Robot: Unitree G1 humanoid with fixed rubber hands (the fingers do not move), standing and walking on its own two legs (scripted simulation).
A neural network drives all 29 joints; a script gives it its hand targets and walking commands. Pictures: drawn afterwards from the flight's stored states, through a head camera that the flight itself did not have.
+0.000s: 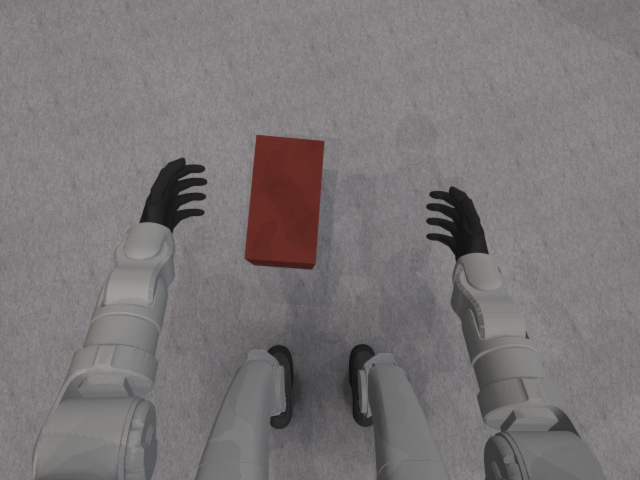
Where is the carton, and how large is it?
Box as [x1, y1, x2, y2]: [244, 135, 323, 268]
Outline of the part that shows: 256,135 244,258 253,264 312,268 315,263 323,141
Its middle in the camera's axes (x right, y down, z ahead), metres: -0.08 -0.09 +0.97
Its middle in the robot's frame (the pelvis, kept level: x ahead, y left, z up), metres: +0.53 +0.07 -0.60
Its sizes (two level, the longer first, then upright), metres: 0.290 0.159 0.196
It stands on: the floor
